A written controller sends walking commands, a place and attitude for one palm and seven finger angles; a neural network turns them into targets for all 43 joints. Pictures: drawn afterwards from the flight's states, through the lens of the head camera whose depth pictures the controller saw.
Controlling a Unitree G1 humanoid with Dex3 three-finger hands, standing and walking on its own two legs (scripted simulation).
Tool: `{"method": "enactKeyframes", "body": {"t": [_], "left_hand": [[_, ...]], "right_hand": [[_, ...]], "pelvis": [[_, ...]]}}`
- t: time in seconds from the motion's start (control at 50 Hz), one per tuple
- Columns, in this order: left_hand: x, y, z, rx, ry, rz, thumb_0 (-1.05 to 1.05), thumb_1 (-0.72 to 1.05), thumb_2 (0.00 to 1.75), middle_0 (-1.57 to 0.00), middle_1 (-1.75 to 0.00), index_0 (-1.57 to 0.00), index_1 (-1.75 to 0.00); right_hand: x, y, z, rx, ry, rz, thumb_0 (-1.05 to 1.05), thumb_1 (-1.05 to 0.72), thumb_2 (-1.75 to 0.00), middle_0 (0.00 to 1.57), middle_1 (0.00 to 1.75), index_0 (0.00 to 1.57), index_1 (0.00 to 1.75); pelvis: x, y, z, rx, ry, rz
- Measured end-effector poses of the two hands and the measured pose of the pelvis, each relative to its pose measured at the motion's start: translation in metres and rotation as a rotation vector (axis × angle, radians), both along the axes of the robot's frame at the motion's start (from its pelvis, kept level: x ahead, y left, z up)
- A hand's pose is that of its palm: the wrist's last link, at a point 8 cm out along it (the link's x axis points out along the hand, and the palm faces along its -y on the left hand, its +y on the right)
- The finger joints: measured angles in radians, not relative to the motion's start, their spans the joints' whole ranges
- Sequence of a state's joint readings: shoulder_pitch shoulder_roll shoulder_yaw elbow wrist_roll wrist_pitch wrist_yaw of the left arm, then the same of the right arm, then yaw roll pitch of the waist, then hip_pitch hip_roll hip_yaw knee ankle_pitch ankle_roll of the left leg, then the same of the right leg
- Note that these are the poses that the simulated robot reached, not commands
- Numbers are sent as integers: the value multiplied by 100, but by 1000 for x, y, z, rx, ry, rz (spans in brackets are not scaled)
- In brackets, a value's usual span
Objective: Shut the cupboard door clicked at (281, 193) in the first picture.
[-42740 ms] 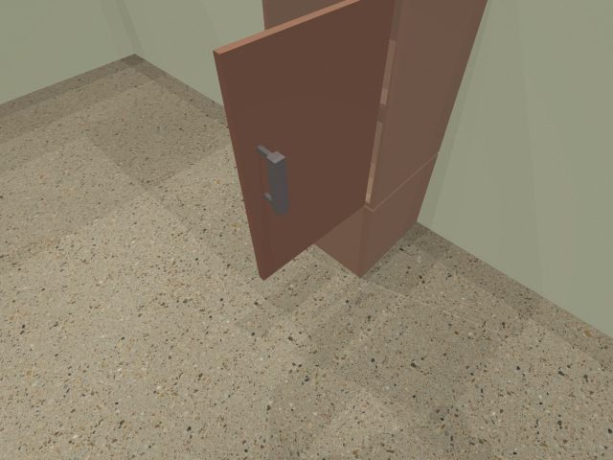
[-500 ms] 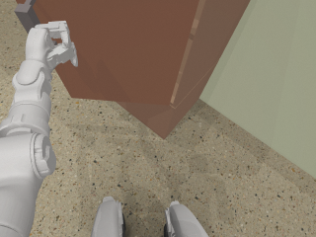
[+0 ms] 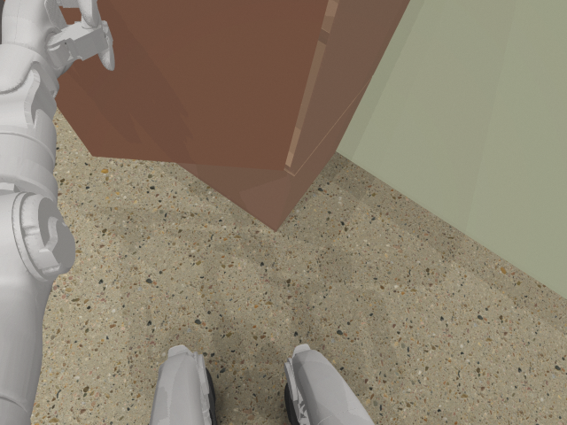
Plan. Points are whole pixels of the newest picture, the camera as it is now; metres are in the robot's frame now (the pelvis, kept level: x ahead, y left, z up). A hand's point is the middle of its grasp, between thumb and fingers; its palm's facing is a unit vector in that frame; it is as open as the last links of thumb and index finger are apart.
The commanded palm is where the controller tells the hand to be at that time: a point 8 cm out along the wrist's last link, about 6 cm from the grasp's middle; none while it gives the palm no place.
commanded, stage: push the door shut along its arc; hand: left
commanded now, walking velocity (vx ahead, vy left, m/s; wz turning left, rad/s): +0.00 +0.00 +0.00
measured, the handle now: (9, 16) +0.61 +0.24 +0.12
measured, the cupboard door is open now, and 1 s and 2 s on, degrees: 34 25 25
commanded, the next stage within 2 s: pull the fist back off the door in 0.20 s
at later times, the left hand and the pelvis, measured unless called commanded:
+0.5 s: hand (108, 16) +0.62 +0.14 +0.12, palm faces +0.21 -0.98 -0.01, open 3.2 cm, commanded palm +0.59 +0.13 +0.12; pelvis +0.00 +0.00 -0.01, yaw +0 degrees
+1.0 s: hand (136, 64) +0.54 +0.10 +0.11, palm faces +0.18 -0.98 -0.01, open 3.1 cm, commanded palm +0.50 +0.14 +0.12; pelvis +0.02 -0.02 +0.03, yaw +3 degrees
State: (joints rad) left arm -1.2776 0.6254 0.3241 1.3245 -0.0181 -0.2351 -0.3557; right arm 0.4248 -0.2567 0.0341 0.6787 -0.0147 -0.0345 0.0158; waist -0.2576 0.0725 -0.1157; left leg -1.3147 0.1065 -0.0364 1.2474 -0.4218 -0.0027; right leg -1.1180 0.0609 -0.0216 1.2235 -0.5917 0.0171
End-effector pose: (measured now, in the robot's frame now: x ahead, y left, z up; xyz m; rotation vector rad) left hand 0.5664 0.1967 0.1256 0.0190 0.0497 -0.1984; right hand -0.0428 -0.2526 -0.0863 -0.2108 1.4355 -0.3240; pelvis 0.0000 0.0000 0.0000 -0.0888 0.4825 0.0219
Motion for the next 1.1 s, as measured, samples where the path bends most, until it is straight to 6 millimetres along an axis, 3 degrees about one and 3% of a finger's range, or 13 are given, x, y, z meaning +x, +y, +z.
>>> {"method": "enactKeyframes", "body": {"t": [0.32, 0.4, 0.48, 0.54, 0.64, 0.86, 1.1], "left_hand": [[25, -13, 3, 1, -13, -59, 4, 95, 95, -129, -150, -130, -150], [27, -10, 0, -139, -14, 179, 4, 92, 93, -130, -150, -130, -150], [20, -11, -7, -42, -18, 399, 3, 91, 92, -129, -150, -130, -150], [14, -21, -11, 36, -30, 408, 3, 91, 91, -129, -150, -130, -150], [6, -41, -8, -25, -12, 362, 3, 91, 91, -129, -150, -130, -150], [-27, -37, 0, 2, -37, 386, 2, 90, 90, -129, -150, -130, -150], [-67, -49, -12, -11, -71, 369, 2, 90, 90, -130, -150, -130, -150]], "right_hand": [[-6, -3, -4, -56, 8, 12, 0, -91, -90, 21, 30, 20, 30], [-9, 6, -7, -18, 25, 36, 0, -91, -90, 21, 30, 20, 30], [-12, 19, -9, 65, 53, 60, 0, -91, -90, 21, 30, 20, 30], [-15, 26, -9, 111, 72, 45, 0, -91, -90, 21, 30, 20, 30], [-12, 28, 0, 134, 71, 20, 0, -91, -90, 21, 30, 20, 30], [14, 0, 15, 124, 15, 44, 0, -91, -90, 21, 30, 20, 30], [78, -32, 14, 66, -101, 125, 0, -91, -90, 20, 30, 20, 29]], "pelvis": [[-6, 2, -15, -23, 45, 4], [-6, 3, -17, -22, 58, 1], [-4, 1, -14, -16, 60, 7], [-2, 0, -9, -12, 49, 14], [4, -4, 5, -3, 23, 15], [19, -13, 27, 35, -51, 10], [21, -20, 32, 55, -95, 29]]}}
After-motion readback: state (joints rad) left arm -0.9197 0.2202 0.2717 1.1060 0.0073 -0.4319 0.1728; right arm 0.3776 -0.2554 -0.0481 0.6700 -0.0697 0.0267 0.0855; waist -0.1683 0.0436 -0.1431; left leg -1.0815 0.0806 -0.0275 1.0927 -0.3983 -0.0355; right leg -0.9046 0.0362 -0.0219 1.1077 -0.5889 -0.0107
